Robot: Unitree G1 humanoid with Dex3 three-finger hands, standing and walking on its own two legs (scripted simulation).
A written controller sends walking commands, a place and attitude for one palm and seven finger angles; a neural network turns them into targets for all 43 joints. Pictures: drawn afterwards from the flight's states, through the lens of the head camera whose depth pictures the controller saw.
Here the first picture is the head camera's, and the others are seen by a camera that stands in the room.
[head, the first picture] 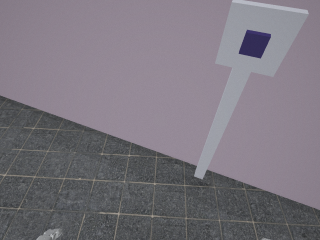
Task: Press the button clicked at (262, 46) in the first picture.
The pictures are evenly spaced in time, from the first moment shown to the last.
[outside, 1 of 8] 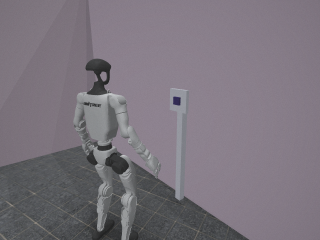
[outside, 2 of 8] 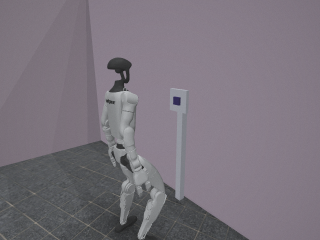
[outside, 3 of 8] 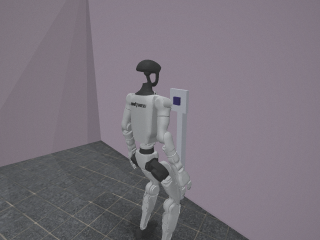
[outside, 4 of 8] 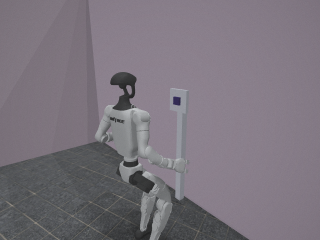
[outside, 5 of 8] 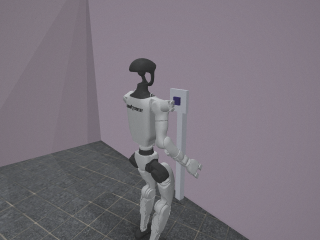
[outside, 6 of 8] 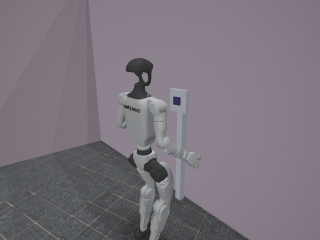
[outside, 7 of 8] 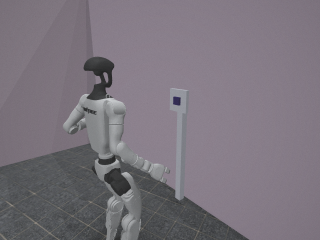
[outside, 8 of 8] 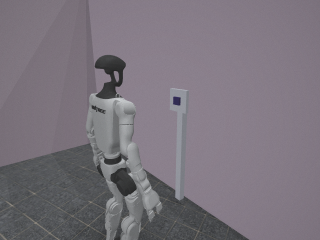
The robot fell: no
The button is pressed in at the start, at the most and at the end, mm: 0 13 0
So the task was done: yes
